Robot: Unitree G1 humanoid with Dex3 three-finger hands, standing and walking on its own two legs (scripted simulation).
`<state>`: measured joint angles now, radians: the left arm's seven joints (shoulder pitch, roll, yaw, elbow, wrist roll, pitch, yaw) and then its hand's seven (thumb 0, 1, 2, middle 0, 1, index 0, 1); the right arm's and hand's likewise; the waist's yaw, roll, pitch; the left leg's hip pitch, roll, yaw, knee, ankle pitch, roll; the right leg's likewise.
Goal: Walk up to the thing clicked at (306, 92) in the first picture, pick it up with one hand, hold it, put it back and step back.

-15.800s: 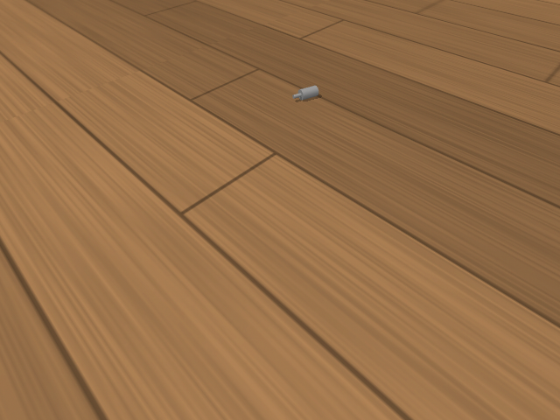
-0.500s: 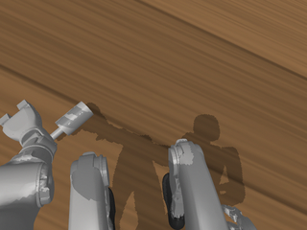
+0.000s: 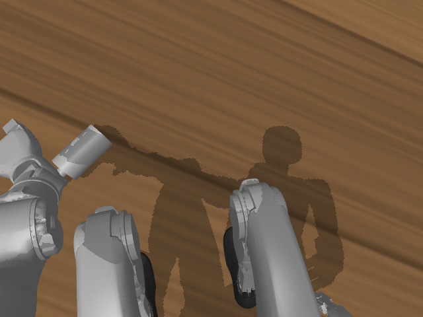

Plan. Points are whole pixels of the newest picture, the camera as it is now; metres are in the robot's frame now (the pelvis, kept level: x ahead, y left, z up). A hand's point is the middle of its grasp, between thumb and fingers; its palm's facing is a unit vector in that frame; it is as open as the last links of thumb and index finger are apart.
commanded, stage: rise first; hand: left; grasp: from above
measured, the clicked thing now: (75, 159) +0.47 +0.27 -0.31
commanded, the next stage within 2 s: approach in 0.54 s
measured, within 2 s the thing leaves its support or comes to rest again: neither
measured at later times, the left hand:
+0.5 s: hand (45, 160) +0.45 +0.28 -0.18, palm faces -0.29 -0.31 -0.91, open 14.0 cm
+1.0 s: hand (83, 135) +0.50 +0.21 -0.21, palm faces -0.28 -0.31 -0.91, open 14.2 cm
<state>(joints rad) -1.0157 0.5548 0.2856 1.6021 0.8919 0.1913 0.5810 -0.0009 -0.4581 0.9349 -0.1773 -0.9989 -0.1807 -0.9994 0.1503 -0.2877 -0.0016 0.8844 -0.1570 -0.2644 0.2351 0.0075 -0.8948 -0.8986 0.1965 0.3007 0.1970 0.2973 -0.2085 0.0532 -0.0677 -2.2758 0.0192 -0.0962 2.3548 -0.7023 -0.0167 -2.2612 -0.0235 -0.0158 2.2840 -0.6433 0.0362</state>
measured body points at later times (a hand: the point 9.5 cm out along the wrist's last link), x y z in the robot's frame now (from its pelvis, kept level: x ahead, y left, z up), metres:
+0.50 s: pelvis +0.00 +0.00 -0.01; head +0.25 +0.03 +0.36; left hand +0.46 +0.29 -0.13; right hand +0.02 -0.27 -0.13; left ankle +0.08 +0.13 -0.31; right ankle +0.10 -0.13 -0.31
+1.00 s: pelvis +0.00 +0.00 -0.03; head +0.27 +0.04 +0.33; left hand +0.51 +0.23 -0.16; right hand -0.02 -0.26 -0.11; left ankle +0.08 +0.13 -0.31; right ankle +0.10 -0.13 -0.31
